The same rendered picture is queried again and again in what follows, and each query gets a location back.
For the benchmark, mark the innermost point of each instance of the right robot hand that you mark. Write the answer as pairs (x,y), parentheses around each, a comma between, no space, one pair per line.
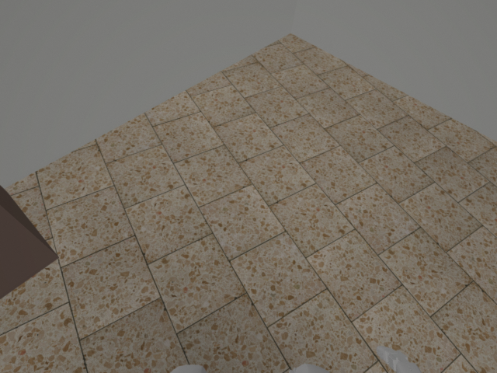
(397,360)

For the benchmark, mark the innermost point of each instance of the cabinet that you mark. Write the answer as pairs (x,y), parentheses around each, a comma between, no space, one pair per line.
(23,250)

